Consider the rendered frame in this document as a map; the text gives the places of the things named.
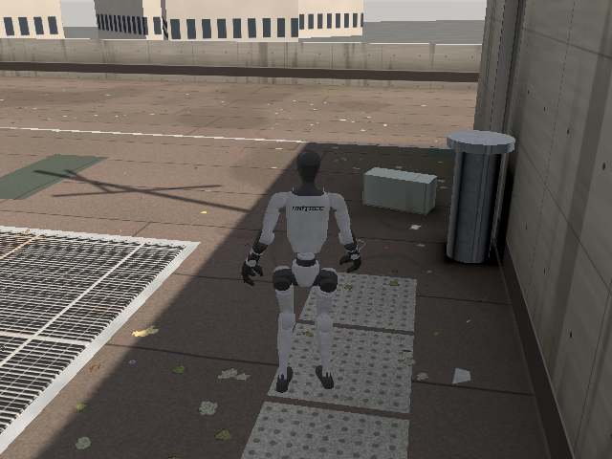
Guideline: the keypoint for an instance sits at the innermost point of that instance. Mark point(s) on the robot right forearm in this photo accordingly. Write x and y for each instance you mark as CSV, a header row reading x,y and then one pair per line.
x,y
352,248

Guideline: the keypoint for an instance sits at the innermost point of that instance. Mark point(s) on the left robot hand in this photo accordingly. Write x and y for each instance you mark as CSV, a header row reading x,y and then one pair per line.
x,y
247,270

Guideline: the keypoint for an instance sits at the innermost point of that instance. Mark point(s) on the robot left forearm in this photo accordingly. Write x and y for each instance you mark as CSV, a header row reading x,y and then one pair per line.
x,y
256,251

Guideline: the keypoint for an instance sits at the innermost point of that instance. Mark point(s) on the right robot upper arm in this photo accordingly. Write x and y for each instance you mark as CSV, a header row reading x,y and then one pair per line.
x,y
337,202

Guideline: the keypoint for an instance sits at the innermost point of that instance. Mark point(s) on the robot left shin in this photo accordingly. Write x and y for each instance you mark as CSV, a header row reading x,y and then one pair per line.
x,y
284,346

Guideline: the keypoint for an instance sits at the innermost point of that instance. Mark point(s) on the left robot upper arm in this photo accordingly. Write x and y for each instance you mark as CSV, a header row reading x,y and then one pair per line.
x,y
277,201

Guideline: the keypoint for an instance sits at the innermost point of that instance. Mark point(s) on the right robot hand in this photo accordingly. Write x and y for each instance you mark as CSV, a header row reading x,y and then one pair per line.
x,y
346,259

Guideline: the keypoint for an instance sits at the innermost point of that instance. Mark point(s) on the right robot foot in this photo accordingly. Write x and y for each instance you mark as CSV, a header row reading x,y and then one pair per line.
x,y
327,382

